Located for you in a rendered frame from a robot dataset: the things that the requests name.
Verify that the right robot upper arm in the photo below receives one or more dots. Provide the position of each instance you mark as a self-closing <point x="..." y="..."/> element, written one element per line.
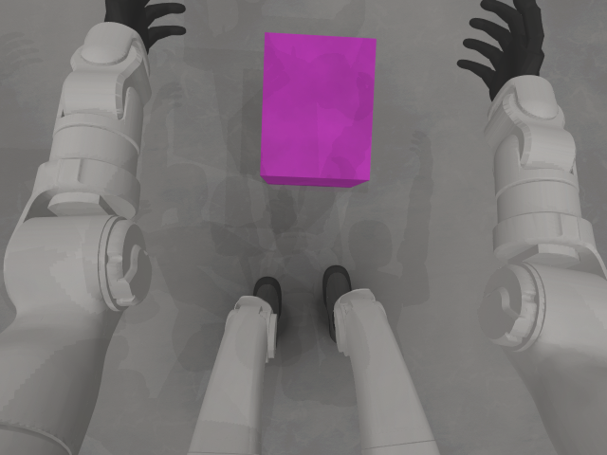
<point x="551" y="323"/>

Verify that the right robot hand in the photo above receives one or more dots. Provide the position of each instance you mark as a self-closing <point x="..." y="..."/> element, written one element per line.
<point x="522" y="47"/>

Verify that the left robot upper arm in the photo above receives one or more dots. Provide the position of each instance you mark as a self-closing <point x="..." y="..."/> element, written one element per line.
<point x="70" y="279"/>

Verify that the robot right forearm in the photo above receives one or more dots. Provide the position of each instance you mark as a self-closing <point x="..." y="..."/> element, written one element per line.
<point x="536" y="181"/>

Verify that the robot left thigh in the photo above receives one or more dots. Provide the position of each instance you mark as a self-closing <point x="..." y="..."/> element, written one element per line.
<point x="230" y="419"/>

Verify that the robot left forearm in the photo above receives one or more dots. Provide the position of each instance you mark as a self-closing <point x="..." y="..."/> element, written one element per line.
<point x="93" y="161"/>

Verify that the left robot hand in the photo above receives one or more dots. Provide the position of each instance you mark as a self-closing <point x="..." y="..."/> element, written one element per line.
<point x="135" y="15"/>

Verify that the right robot shin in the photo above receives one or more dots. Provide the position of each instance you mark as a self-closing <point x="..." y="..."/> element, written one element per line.
<point x="358" y="294"/>

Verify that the carton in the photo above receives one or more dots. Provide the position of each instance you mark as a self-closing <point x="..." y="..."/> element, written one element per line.
<point x="317" y="117"/>

